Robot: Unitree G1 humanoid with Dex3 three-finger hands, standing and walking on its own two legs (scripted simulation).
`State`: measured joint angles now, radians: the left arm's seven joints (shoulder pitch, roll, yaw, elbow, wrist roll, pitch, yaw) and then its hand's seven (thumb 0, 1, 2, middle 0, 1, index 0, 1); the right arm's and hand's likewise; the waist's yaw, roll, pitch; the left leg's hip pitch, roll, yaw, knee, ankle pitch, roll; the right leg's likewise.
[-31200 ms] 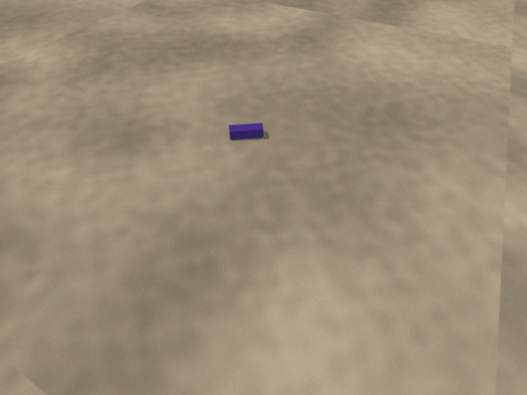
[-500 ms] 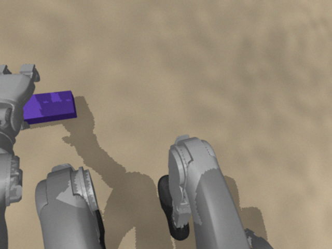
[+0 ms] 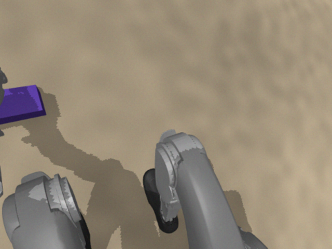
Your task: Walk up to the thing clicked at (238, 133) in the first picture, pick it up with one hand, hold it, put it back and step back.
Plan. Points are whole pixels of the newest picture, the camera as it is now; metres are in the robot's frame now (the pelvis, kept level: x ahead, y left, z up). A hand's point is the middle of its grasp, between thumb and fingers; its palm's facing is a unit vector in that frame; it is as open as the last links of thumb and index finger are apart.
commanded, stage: rest palm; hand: left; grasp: from above
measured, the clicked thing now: out of the picture +0.49 +0.27 -0.27
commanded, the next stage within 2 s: close in 0.68 s
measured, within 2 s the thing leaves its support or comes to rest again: neither
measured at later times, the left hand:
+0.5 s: hand out of the picture +0.47 +0.26 -0.25, palm faces -0.47 -0.10 -0.88, open 13.8 cm
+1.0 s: hand out of the picture +0.47 +0.26 -0.26, palm faces -0.45 -0.10 -0.89, open 13.3 cm
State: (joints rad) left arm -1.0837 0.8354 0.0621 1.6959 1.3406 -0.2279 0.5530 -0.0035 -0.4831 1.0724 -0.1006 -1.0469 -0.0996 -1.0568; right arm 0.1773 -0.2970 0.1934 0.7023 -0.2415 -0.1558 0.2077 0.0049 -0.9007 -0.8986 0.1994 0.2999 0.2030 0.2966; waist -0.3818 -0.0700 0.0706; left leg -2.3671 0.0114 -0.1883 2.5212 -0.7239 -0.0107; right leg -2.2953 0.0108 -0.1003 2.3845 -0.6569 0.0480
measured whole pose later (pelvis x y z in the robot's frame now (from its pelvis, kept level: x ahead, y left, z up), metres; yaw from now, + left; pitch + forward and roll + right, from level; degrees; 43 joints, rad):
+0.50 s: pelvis +0.00 +0.00 -0.01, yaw -2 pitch +29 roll -13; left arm -1.09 0.92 0.09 1.75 1.35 -0.24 0.62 0.00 -0.49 1.04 -0.10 -1.01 -0.09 -1.02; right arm 0.13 -0.33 0.26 0.68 -0.29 -0.21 0.27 0.00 -0.90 -0.90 0.20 0.30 0.20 0.30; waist -0.41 -0.11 0.14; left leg -2.36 0.01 -0.23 2.57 -0.74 -0.01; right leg -2.27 0.02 -0.14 2.39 -0.66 0.06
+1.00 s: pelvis +0.00 +0.01 +0.00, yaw -4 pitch +29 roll -14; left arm -1.12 0.95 0.08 1.78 1.34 -0.20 0.65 0.00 -0.39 0.95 -0.16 -0.99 -0.17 -0.99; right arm 0.12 -0.34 0.29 0.66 -0.29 -0.24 0.30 0.00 -0.90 -0.90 0.20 0.30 0.20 0.30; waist -0.43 -0.13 0.16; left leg -2.35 0.02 -0.25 2.56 -0.74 0.00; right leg -2.25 0.03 -0.15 2.37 -0.65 0.07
